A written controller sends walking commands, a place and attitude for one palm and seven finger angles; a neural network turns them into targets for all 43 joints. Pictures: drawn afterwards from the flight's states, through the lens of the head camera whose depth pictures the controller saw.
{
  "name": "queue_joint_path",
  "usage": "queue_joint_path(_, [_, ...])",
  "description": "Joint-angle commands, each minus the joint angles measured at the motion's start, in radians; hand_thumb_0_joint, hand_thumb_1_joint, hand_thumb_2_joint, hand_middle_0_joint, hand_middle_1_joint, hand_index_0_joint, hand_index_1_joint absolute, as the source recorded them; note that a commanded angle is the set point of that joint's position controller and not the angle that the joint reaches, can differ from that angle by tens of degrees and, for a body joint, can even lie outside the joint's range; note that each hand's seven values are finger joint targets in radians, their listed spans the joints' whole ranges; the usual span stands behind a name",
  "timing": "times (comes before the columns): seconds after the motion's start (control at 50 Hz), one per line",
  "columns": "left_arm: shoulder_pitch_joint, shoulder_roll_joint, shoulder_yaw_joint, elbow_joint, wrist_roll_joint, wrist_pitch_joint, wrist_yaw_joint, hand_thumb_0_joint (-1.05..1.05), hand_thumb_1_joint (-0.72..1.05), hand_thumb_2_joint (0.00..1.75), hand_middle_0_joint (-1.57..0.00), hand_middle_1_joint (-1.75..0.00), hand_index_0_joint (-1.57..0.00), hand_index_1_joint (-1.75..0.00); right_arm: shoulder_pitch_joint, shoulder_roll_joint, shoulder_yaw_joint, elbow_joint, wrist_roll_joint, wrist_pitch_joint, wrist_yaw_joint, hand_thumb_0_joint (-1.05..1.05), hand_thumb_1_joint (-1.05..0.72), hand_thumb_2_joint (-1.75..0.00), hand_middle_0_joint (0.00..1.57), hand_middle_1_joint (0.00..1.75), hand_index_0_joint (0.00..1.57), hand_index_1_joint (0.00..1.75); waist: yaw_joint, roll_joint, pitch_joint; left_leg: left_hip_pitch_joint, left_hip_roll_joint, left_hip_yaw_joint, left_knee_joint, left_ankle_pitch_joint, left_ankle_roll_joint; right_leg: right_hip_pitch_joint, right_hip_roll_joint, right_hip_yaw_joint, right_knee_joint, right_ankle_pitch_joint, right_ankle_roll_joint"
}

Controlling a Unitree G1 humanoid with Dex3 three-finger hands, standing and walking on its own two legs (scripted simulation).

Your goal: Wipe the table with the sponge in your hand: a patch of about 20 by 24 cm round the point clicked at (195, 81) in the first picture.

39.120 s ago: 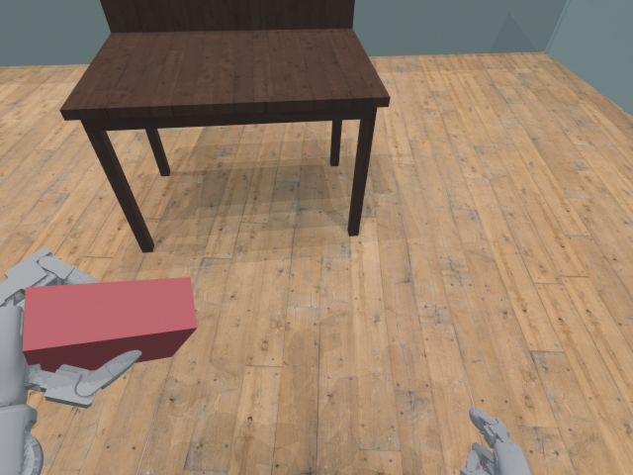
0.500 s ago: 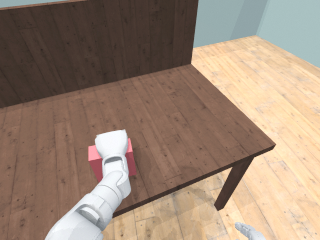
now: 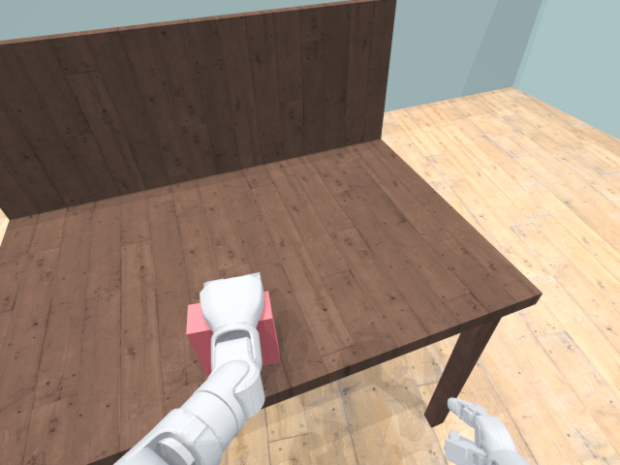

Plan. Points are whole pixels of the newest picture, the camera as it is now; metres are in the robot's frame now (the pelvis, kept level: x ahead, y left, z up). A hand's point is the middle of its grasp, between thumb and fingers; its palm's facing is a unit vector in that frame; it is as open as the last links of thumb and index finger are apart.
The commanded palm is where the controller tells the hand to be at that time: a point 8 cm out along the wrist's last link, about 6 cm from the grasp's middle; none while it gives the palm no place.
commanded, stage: wipe back along the third lane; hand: left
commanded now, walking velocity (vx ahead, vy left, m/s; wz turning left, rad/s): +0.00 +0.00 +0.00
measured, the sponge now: (239, 342) +0.32 +0.16 -0.05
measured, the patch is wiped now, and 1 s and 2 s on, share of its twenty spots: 1.00 1.00 1.00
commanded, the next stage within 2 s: slide back across to the middle lane in 0.54 s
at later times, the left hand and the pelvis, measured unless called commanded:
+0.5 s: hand (240, 325) +0.32 +0.15 +0.00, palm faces -0.04 -0.05 -1.00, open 9.3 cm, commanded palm +0.27 +0.14 +0.03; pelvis -0.01 +0.00 +0.00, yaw -1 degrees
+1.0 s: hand (225, 327) +0.31 +0.17 +0.01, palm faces -0.03 -0.11 -0.99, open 9.3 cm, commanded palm +0.26 +0.17 +0.05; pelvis +0.00 +0.00 +0.00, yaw -2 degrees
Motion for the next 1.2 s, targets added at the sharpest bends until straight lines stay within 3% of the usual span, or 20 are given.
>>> queue_joint_path(0.0, [-0.124,-0.038,0.017,-0.08,-0.039,-0.004,-0.045,0.0,0.1,1.3,-1.2,-1.6,-1.2,-1.6,-0.188,-0.108,-0.028,-0.157,-0.003,-0.036,-0.003,0.0,-0.9,-0.9,0.2,0.3,0.2,0.3,-0.029,-0.17,-0.099,0.063,-0.032,0.015,-0.043,0.179,0.025,0.071,-0.007,0.047,-0.097,0.331,-0.016])
queue_joint_path(0.16, [-0.082,0.027,0.073,-0.112,-0.022,-0.001,-0.058,0.0,0.1,1.3,-1.2,-1.6,-1.2,-1.6,-0.199,-0.112,-0.026,-0.169,-0.006,-0.031,-0.015,0.0,-0.9,-0.9,0.2,0.3,0.2,0.3,-0.008,-0.16,-0.117,0.054,-0.033,0.012,-0.045,0.178,0.022,0.081,-0.004,0.07,-0.101,0.334,-0.021])
queue_joint_path(0.2, [-0.126,0.004,0.039,-0.113,-0.016,0.0,-0.057,0.0,0.1,1.3,-1.2,-1.6,-1.2,-1.6,-0.189,-0.109,-0.024,-0.168,-0.002,-0.031,-0.018,0.0,-0.9,-0.9,0.2,0.3,0.2,0.3,-0.034,-0.145,-0.095,0.054,-0.034,0.018,-0.042,0.166,0.022,0.065,-0.009,0.063,-0.098,0.317,-0.015])
queue_joint_path(0.26, [-0.065,0.049,0.094,-0.11,-0.019,0.004,-0.058,0.0,0.1,1.3,-1.2,-1.6,-1.2,-1.6,-0.194,-0.116,-0.026,-0.169,-0.006,-0.036,-0.022,0.0,-0.9,-0.9,0.2,0.3,0.2,0.3,-0.004,-0.161,-0.122,0.045,-0.035,0.013,-0.046,0.17,0.021,0.084,-0.004,0.079,-0.103,0.326,-0.02])
queue_joint_path(0.3, [-0.106,0.001,0.04,-0.119,-0.015,0.002,-0.057,0.0,0.1,1.3,-1.2,-1.6,-1.2,-1.6,-0.184,-0.11,-0.025,-0.171,-0.002,-0.038,-0.021,0.0,-0.9,-0.9,0.2,0.3,0.2,0.3,-0.029,-0.154,-0.11,0.051,-0.034,0.02,-0.04,0.171,0.023,0.071,-0.007,0.063,-0.094,0.328,-0.015])
queue_joint_path(0.36, [-0.053,0.043,0.092,-0.104,-0.019,0.005,-0.056,0.0,0.1,1.3,-1.2,-1.6,-1.2,-1.6,-0.185,-0.116,-0.03,-0.168,-0.004,-0.043,-0.02,0.0,-0.9,-0.9,0.2,0.3,0.2,0.3,-0.004,-0.167,-0.117,0.037,-0.033,0.012,-0.045,0.172,0.02,0.078,-0.002,0.073,-0.097,0.321,-0.021])
queue_joint_path(0.42, [-0.094,0.007,0.048,-0.093,-0.017,0.005,-0.053,0.0,0.1,1.3,-1.2,-1.6,-1.2,-1.6,-0.176,-0.114,-0.029,-0.165,0.0,-0.046,-0.02,0.0,-0.9,-0.9,0.2,0.3,0.2,0.3,-0.027,-0.172,-0.093,0.034,-0.031,0.014,-0.044,0.145,0.022,0.05,-0.003,0.056,-0.096,0.272,-0.015])
queue_joint_path(0.46, [-0.089,0.027,0.08,-0.094,-0.026,0.007,-0.051,0.0,0.1,1.3,-1.2,-1.6,-1.2,-1.6,-0.181,-0.115,-0.03,-0.167,-0.001,-0.052,-0.02,0.0,-0.9,-0.9,0.2,0.3,0.2,0.3,-0.008,-0.153,-0.108,0.033,-0.031,0.014,-0.05,0.14,0.022,0.054,0.002,0.06,-0.102,0.255,-0.02])
queue_joint_path(0.56, [-0.105,0.049,0.104,-0.068,-0.03,0.002,-0.046,0.0,0.1,1.3,-1.2,-1.6,-1.2,-1.6,-0.174,-0.118,-0.031,-0.159,-0.001,-0.058,-0.027,0.0,-0.9,-0.9,0.2,0.3,0.2,0.3,-0.01,-0.172,-0.101,0.022,-0.031,0.011,-0.054,0.115,0.021,0.042,0.002,0.063,-0.111,0.21,-0.017])
queue_joint_path(0.6, [-0.133,0.009,0.064,-0.064,-0.032,-0.003,-0.045,0.0,0.1,1.3,-1.2,-1.6,-1.2,-1.6,-0.163,-0.111,-0.028,-0.16,0.001,-0.061,-0.028,0.0,-0.9,-0.9,0.2,0.3,0.2,0.3,-0.027,-0.166,-0.092,0.027,-0.031,0.019,-0.05,0.105,0.023,0.033,-0.002,0.054,-0.109,0.197,-0.011])
queue_joint_path(0.66, [-0.12,0.076,0.129,-0.078,-0.026,-0.006,-0.043,0.0,0.1,1.3,-1.2,-1.6,-1.2,-1.6,-0.175,-0.116,-0.029,-0.164,-0.002,-0.061,-0.03,0.0,-0.9,-0.9,0.2,0.3,0.2,0.3,-0.003,-0.153,-0.114,0.025,-0.032,0.01,-0.06,0.105,0.021,0.045,0.002,0.065,-0.114,0.18,-0.017])
queue_joint_path(0.7, [-0.141,0.048,0.095,-0.121,-0.023,-0.012,-0.039,0.0,0.1,1.3,-1.2,-1.6,-1.2,-1.6,-0.168,-0.108,-0.031,-0.173,-0.001,-0.064,-0.029,0.0,-0.9,-0.9,0.2,0.3,0.2,0.3,-0.015,-0.137,-0.138,0.052,-0.031,0.017,-0.057,0.123,0.025,0.063,-0.001,0.052,-0.104,0.2,-0.014])
queue_joint_path(0.76, [-0.064,0.131,0.174,-0.162,-0.023,-0.006,-0.04,0.0,0.1,1.3,-1.2,-1.6,-1.2,-1.6,-0.187,-0.114,-0.03,-0.181,-0.001,-0.064,-0.032,0.0,-0.9,-0.9,0.2,0.3,0.2,0.3,0.018,-0.148,-0.146,0.049,-0.034,0.009,-0.072,0.135,0.023,0.102,0.001,0.073,-0.118,0.216,-0.017])
queue_joint_path(0.8, [-0.098,0.097,0.122,-0.175,-0.017,0.002,-0.047,0.0,0.1,1.3,-1.2,-1.6,-1.2,-1.6,-0.187,-0.111,-0.023,-0.182,0.003,-0.065,-0.036,0.0,-0.9,-0.9,0.2,0.3,0.2,0.3,-0.014,-0.152,-0.095,0.059,-0.033,0.016,-0.075,0.126,0.027,0.083,-0.003,0.065,-0.128,0.209,-0.009])
queue_joint_path(0.86, [-0.077,0.177,0.193,-0.226,-0.006,0.012,-0.06,0.0,0.1,1.3,-1.2,-1.6,-1.2,-1.6,-0.208,-0.116,-0.022,-0.189,0.003,-0.07,-0.041,0.0,-0.9,-0.9,0.2,0.3,0.2,0.3,0.016,-0.119,-0.104,0.074,-0.038,0.009,-0.092,0.128,0.026,0.101,0.001,0.083,-0.144,0.185,-0.017])
queue_joint_path(0.92, [-0.059,0.168,0.167,-0.253,0.007,0.011,-0.078,0.0,0.1,1.3,-1.2,-1.6,-1.2,-1.6,-0.202,-0.114,-0.019,-0.19,0.003,-0.075,-0.045,0.0,-0.9,-0.9,0.2,0.3,0.2,0.3,0.0,-0.124,-0.097,0.098,-0.038,0.016,-0.088,0.148,0.032,0.115,-0.003,0.075,-0.141,0.224,-0.013])
queue_joint_path(0.96, [-0.018,0.227,0.223,-0.296,0.008,0.006,-0.092,0.0,0.1,1.3,-1.2,-1.6,-1.2,-1.6,-0.214,-0.121,-0.019,-0.199,0.002,-0.076,-0.048,0.0,-0.9,-0.9,0.2,0.3,0.2,0.3,0.021,-0.114,-0.11,0.099,-0.042,0.012,-0.096,0.159,0.03,0.142,-0.002,0.097,-0.147,0.251,-0.018])
queue_joint_path(1.0, [0.007,0.176,0.161,-0.317,0.023,-0.001,-0.107,0.0,0.1,1.3,-1.2,-1.6,-1.2,-1.6,-0.209,-0.116,-0.017,-0.203,0.003,-0.076,-0.047,0.0,-0.9,-0.9,0.2,0.3,0.2,0.3,0.0,-0.124,-0.092,0.108,-0.041,0.014,-0.091,0.175,0.033,0.137,-0.005,0.086,-0.136,0.289,-0.015])
queue_joint_path(1.06, [0.057,0.233,0.217,-0.365,0.018,-0.017,-0.127,0.0,0.1,1.3,-1.2,-1.6,-1.2,-1.6,-0.219,-0.123,-0.02,-0.212,0.002,-0.081,-0.047,0.0,-0.9,-0.9,0.2,0.3,0.2,0.3,0.016,-0.121,-0.101,0.119,-0.042,0.005,-0.093,0.196,0.033,0.152,-0.002,0.102,-0.139,0.325,-0.02])
queue_joint_path(1.18, [0.095,0.234,0.208,-0.41,0.03,-0.053,-0.134,0.0,0.1,1.3,-1.2,-1.6,-1.2,-1.6,-0.212,-0.121,-0.019,-0.213,0.0,-0.091,-0.052,0.0,-0.9,-0.9,0.2,0.3,0.2,0.3,0.007,-0.097,-0.083,0.134,-0.042,0.006,-0.089,0.199,0.035,0.138,-0.002,0.099,-0.129,0.333,-0.02])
